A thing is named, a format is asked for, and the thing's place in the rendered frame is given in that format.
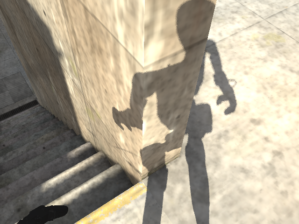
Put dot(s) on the stairs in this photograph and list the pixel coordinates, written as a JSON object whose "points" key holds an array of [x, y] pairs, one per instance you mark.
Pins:
{"points": [[43, 162]]}

